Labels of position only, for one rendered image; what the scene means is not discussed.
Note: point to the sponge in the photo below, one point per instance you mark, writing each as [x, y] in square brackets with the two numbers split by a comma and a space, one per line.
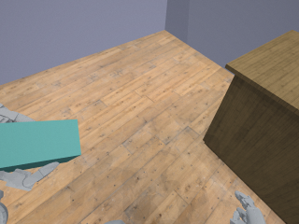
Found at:
[32, 144]

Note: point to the robot right hand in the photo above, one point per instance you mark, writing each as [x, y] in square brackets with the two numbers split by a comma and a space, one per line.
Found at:
[252, 215]

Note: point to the table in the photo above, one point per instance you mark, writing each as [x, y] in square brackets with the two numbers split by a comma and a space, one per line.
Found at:
[255, 130]

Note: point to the robot left hand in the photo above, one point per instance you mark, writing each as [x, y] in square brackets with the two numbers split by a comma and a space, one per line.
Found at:
[21, 179]

